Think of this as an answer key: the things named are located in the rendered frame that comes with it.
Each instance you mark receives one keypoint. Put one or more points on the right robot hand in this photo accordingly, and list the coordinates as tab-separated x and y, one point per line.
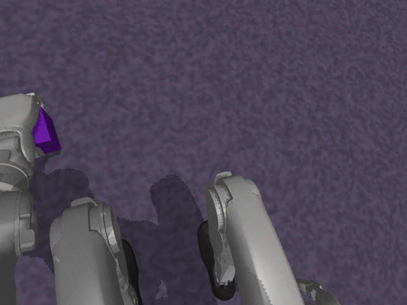
316	293

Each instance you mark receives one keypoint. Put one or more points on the left robot hand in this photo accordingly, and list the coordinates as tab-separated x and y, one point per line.
22	110

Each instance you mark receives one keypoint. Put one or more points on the left robot arm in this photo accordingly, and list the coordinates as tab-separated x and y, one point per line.
18	219

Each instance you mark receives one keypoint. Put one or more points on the cube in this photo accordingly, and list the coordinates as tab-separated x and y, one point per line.
44	134

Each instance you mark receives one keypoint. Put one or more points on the right robot foot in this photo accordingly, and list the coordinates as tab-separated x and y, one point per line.
222	292

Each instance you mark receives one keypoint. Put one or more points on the left robot foot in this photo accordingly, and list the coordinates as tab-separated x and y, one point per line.
133	272

